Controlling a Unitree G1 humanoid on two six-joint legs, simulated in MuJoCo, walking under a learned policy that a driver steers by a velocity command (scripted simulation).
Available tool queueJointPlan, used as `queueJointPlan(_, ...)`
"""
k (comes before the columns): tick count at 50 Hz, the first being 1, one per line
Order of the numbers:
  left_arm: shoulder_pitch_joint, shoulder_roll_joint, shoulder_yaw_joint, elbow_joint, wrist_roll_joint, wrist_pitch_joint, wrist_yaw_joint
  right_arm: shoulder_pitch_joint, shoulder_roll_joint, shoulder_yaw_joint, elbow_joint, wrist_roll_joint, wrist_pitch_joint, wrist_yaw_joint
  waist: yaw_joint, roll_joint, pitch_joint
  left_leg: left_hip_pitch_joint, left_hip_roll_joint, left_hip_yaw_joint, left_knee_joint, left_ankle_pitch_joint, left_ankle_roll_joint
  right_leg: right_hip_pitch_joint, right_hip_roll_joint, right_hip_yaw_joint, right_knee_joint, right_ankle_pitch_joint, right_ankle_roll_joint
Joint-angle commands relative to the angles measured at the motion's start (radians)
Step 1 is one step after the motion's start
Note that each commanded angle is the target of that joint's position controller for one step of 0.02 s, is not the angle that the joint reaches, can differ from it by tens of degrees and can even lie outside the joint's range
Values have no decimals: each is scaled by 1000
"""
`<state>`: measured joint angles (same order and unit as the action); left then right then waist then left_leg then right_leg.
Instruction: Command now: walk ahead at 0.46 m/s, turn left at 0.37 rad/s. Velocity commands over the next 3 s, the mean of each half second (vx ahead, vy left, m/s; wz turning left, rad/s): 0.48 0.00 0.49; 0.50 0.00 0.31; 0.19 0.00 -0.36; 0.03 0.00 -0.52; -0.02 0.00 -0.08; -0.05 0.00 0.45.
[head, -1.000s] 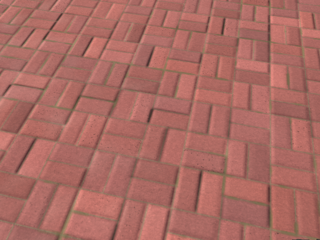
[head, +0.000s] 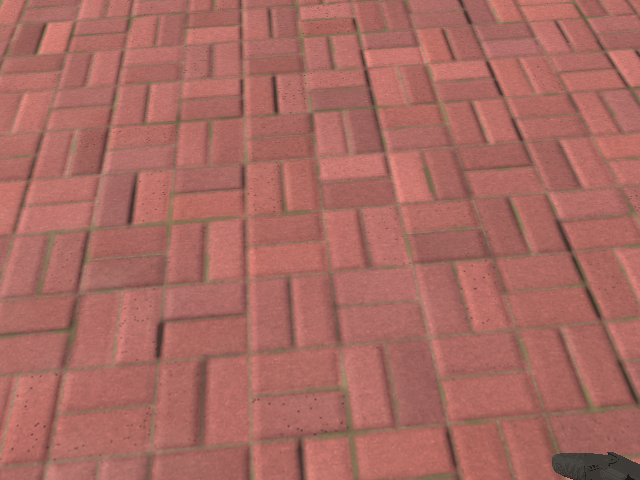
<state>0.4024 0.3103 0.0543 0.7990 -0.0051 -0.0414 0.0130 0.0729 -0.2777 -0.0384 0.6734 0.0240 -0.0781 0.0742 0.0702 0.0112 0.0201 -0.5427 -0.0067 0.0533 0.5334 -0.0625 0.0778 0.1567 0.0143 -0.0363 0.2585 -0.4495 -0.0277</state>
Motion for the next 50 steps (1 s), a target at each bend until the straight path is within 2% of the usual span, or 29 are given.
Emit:
queueJointPlan(1, -20, 175, 37, -73, 10, -2, 23, 253, -208, -83, -18, 3, -4, -22, -193, -82, -195, 522, -30, -40, 8, -2, 96, -252, -201, -31, 529, 1119, -49)
queueJointPlan(2, 63, 73, 3, -122, 25, -24, 12, 369, -317, -109, -13, -7, 0, -32, -165, 166, -346, 922, 255, -566, -22, -176, 284, -680, -35, -35, 971, 504, 32)
queueJointPlan(3, 32, 78, -6, -109, 19, -59, -3, 379, -239, -85, -6, 1, -2, -33, -179, 181, -445, 1001, 344, -889, -200, -286, 330, -832, 58, 138, 1126, -81, 35)
queueJointPlan(4, -76, 139, 11, -147, -26, -82, -21, 331, -200, -72, -10, -3, 1, -39, -193, 134, -287, 895, 315, -751, -234, -332, 273, -933, -8, 178, 1158, -29, 21)
queueJointPlan(5, -135, 136, 4, -167, -33, -97, -25, 273, -186, -67, -22, -4, 3, -42, -169, 44, -174, 737, 276, -626, -250, -288, 240, -929, -56, 160, 1089, 46, 4)
queueJointPlan(6, -159, 126, 5, -172, -12, -103, -21, 217, -169, -60, -31, -9, 5, -44, -127, -23, -90, 585, 236, -543, -273, -200, 221, -898, -89, 144, 988, 94, 7)
queueJointPlan(7, -150, 129, 12, -170, 5, -96, -16, 178, -147, -51, -47, -20, 3, -47, -89, -10, -54, 478, 199, -480, -302, -115, 212, -835, -115, 143, 925, 132, 14)
queueJointPlan(9, -103, 111, 10, -162, 19, -74, -14, 139, -148, -52, -60, -21, 2, -54, -48, 38, -36, 355, 169, -432, -341, -18, 230, -771, -122, 126, 869, 155, 48)
queueJointPlan(11, -114, 90, 4, -168, 27, -58, -8, 141, -159, -54, -50, -14, -2, -63, -39, 42, -12, 262, 143, -358, -355, 50, 230, -752, -119, 101, 772, 205, 85)
queueJointPlan(14, -246, 53, -11, -203, 28, -62, -5, 173, -180, -61, -31, -6, 2, -76, -87, 44, 14, 195, 79, -284, -339, 28, 178, -702, -84, 84, 514, 428, 109)
queueJointPlan(16, -332, 39, -17, -220, 18, -70, -12, 223, -192, -66, -12, 1, 10, -83, -129, 51, 4, 197, 71, -291, -317, -19, 152, -639, -42, 76, 376, 540, 116)
queueJointPlan(20, -370, 90, 4, -233, -3, -82, -26, 272, -186, -67, 9, 11, 27, -90, -127, 80, -17, 330, 124, -413, -215, -92, 118, -602, -29, 134, 254, 507, 93)
queueJointPlan(22, -325, 114, 20, -226, -7, -88, -28, 262, -183, -69, 6, 4, 34, -90, -93, 108, -27, 373, 143, -465, -141, -71, 97, -544, -28, 131, 234, 404, 58)
queueJointPlan(23, -252, 128, 32, -208, -6, -92, -24, 255, -162, -63, 2, 1, 38, -88, -51, 108, -54, 361, 116, -459, -75, -47, 74, -438, -27, 113, 198, 387, 30)
queueJointPlan(24, -145, 164, 47, -199, 8, -97, -17, 261, -111, -43, -8, -7, 35, -82, 3, 67, -152, 312, 59, -410, 112, -64, 40, -244, -109, 172, 198, 352, -21)
queueJointPlan(25, -28, 244, 66, -189, 32, -92, -9, 352, -32, -19, -31, -6, 29, -80, 1, -146, -313, 47, -69, -274, 452, -313, -28, 111, -337, 489, 179, 223, -138)
queueJointPlan(26, 28, 240, 72, -155, 17, -77, -22, 398, -61, -15, -52, 15, 21, -81, -14, -367, -356, -182, -68, -221, 681, -546, -53, 192, -458, 854, 66, -39, -221)
queueJointPlan(27, -22, 152, 50, -173, 9, -73, -22, 341, -157, -39, -34, 22, 26, -83, 7, -214, -223, -248, -8, -244, 775, -458, -62, 90, -420, 768, 33, -152, -185)
queueJointPlan(28, -67, 118, 39, -177, 9, -65, -17, 253, -177, -47, -49, 12, 33, -84, 13, -134, -123, -252, 24, -204, 785, -375, -68, -25, -378, 603, 31, -55, -150)
queueJointPlan(29, -111, 96, 30, -174, 15, -61, -16, 214, -165, -48, -60, 1, 35, -82, -4, -95, -60, -225, 53, -192, 747, -311, -74, -131, -332, 481, 13, 84, -140)
queueJointPlan(32, -136, 63, 20, -142, 18, -70, -18, 213, -100, -41, -59, 4, 44, -72, -45, -133, -8, -128, 87, -171, 647, -241, -76, -273, -252, 296, -58, 269, -144)
queueJointPlan(36, -115, 103, 35, -94, 6, -79, -24, 140, -57, -23, -77, -12, 42, -68, -49, -87, 14, -163, 92, -162, 445, -155, -86, -259, -266, 197, -105, 430, -189)
queueJointPlan(40, -97, 135, 39, -56, -10, -64, -21, 19, -36, -6, -94, -13, 19, -45, -14, -77, 30, -91, 91, -89, 186, 30, -83, -252, -233, 89, -116, 486, -167)
queueJointPlan(42, -52, 151, 42, -29, -18, -56, -20, -44, -37, -3, -112, -7, 12, -36, 9, -79, 41, -56, 77, -65, 111, 56, -76, -232, -244, 78, -113, 483, -160)
queueJointPlan(45, -19, 169, 47, 6, -28, -39, -19, -90, -63, -11, -136, -2, 8, -28, 1, -93, 54, -39, 62, -60, 36, -4, -40, -151, -286, 84, -80, 539, -142)
queueJointPlan(47, -31, 185, 50, 17, -31, -26, -14, -31, -94, -26, -125, -8, 6, -28, -53, -104, 12, 82, 26, -29, -13, -46, -4, -119, -284, 60, 16, 746, -118)
queueJointPlan(48, -34, 178, 45, 22, -34, -21, -12, 81, -124, -46, -91, -14, 6, -34, -119, -91, -58, 266, -2, -7, -53, -20, 21, -157, -249, 30, 158, 880, -95)
queueJointPlan(49, -31, 148, 30, 17, -23, -22, -10, 239, -176, -72, -49, -18, 9, -46, -192, -71, -161, 523, 36, -49, -33, -1, 50, -287, -199, 2, 361, 816, -61)
queueJointPlan(50, 27, 45, -7, -26, 4, -34, -15, 360, -284, -92, -43, -52, 15, -62, -194, 139, -330, 909, 328, -431, -23, 48, 172, -641, -72, -31, 758, 387, 14)
